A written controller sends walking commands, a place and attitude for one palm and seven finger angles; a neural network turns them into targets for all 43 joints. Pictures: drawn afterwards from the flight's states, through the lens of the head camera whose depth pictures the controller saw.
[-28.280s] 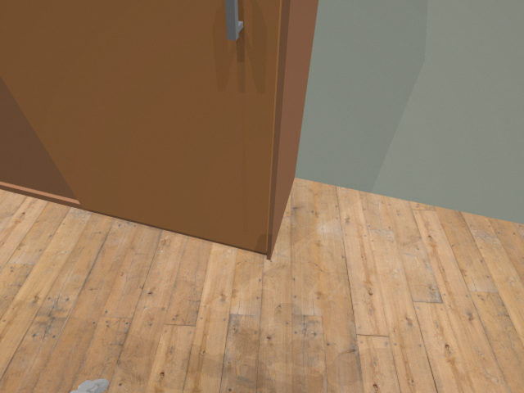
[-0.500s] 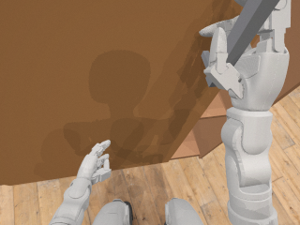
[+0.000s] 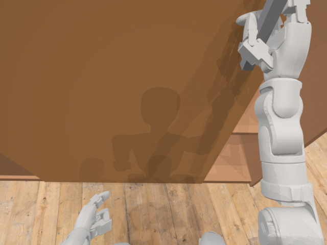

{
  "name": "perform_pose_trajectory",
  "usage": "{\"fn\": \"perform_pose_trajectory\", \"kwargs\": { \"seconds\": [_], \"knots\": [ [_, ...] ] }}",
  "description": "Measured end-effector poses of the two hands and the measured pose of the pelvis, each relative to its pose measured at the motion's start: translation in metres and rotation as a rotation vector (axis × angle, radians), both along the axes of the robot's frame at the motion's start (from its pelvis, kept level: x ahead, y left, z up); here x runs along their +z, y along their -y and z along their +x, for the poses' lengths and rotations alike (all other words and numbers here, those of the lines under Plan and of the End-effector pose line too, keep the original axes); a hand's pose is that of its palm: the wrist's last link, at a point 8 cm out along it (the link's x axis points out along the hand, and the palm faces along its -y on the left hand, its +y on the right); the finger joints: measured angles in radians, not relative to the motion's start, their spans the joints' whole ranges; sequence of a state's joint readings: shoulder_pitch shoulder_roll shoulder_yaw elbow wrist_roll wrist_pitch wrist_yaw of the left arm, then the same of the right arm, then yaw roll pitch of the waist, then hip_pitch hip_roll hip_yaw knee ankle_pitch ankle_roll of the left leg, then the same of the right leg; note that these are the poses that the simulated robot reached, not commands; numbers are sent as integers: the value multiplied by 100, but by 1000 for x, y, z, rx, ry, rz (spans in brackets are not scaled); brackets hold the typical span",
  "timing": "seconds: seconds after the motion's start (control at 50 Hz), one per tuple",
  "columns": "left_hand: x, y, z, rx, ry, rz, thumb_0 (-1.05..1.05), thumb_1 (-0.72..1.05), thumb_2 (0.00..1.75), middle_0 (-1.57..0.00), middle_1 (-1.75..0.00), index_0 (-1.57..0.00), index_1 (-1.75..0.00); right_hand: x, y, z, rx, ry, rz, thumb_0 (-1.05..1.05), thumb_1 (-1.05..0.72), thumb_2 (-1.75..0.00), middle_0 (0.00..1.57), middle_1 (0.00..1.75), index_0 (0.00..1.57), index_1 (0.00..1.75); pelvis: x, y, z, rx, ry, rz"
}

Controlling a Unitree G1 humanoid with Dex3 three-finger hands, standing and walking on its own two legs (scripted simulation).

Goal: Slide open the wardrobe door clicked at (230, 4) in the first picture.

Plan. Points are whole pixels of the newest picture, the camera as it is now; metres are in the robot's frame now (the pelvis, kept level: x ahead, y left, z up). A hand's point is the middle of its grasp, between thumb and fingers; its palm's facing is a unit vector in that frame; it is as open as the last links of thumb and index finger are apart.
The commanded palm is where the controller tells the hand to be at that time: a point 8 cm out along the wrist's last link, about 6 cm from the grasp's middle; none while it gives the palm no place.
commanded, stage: step sideways, sliding the door along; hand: right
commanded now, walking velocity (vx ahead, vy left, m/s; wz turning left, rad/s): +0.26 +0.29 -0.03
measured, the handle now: (260, 20) +0.43 -0.16 +0.29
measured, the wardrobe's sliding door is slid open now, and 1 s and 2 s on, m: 0.30 0.51 0.66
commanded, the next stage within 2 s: stop walking and hold the door there in 1.88 s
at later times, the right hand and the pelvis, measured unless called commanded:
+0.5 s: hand (197, 38) +0.40 -0.05 +0.28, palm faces +0.28 +0.96 -0.04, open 5.8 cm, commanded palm +0.37 -0.03 +0.26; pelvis -0.02 +0.15 +0.01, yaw -2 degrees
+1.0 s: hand (116, 37) +0.40 +0.07 +0.28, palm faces +0.28 +0.96 -0.04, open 6.0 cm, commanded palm +0.37 +0.10 +0.26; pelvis +0.01 +0.29 +0.02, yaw -3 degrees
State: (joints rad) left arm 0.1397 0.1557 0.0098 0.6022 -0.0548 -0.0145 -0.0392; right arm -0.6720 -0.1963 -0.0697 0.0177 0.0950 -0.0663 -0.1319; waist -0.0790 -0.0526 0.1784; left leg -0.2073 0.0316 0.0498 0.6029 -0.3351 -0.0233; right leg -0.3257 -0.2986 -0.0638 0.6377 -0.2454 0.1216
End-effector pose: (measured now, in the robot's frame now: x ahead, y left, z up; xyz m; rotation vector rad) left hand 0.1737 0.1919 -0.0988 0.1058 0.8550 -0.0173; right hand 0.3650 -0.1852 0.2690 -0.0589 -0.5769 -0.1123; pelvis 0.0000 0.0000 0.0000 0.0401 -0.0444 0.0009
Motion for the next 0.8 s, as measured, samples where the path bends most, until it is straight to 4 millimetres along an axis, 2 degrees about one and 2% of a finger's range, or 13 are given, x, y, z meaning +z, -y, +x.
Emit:
{"fn": "perform_pose_trajectory", "kwargs": {
  "seconds": [0.04,0.08,0.14,0.18,0.28,0.44,0.5,0.56,0.62,0.7,0.8],
  "knots": [
    [-11,-19,-9,9,-19,9,1,90,90,-20,-30,-20,-30,0,-8,0,-55,-7,24,2,-76,-86,43,140,14,131,-3,-12,-9,-29,14,22],
    [-13,-37,-17,22,-53,44,1,90,90,-20,-30,-20,-30,0,-13,-1,-85,-27,12,0,-75,-86,43,140,17,132,1,-20,-15,-40,16,0],
    [-8,-59,-26,19,-87,103,1,91,90,-20,-30,-20,-30,1,-20,-1,-83,-38,26,0,-74,-85,44,140,22,134,6,-28,-19,-42,3,-31],
    [-6,-72,-27,20,-73,130,1,91,90,-20,-30,-20,-30,0,-25,0,-62,-30,33,1,-75,-85,45,140,23,133,0,-34,-22,-39,8,-25],
    [10,-91,-25,4,-51,120,1,91,90,-20,-30,-20,-30,1,-40,0,-45,-48,34,1,-76,-84,45,140,23,134,7,-63,-32,-36,41,-11],
    [19,-119,-8,-71,-19,88,1,90,90,-20,-30,-20,-30,3,-71,-1,-105,-102,20,0,-75,-84,46,140,30,138,17,-122,-29,-28,37,45],
    [11,-135,5,-99,13,51,1,90,90,-20,-30,-20,-30,4,-84,-2,-163,-111,7,-1,-74,-85,46,140,29,138,10,-152,-24,-36,35,40],
    [-5,-158,21,-116,50,8,1,90,90,-20,-30,-20,-30,5,-99,-3,-242,-111,-18,-3,-73,-85,46,140,28,138,-6,-183,-17,-56,41,23],
    [-11,-184,30,-89,36,16,1,90,90,-20,-30,-20,-30,5,-114,-4,-282,-124,-23,-3,-74,-85,46,140,26,137,-2,-197,-14,-98,48,15],
    [2,-216,33,-73,-4,91,1,91,90,-20,-30,-20,-30,5,-133,-3,-269,-115,-2,-2,-74,-84,46,140,28,135,11,-209,-6,-109,17,-40],
    [16,-246,42,-59,7,131,1,91,90,-20,-30,-20,-30,2,-156,0,-193,-77,0,-2,-75,-82,46,140,25,132,8,-226,0,-98,34,-18]
  ]
}}
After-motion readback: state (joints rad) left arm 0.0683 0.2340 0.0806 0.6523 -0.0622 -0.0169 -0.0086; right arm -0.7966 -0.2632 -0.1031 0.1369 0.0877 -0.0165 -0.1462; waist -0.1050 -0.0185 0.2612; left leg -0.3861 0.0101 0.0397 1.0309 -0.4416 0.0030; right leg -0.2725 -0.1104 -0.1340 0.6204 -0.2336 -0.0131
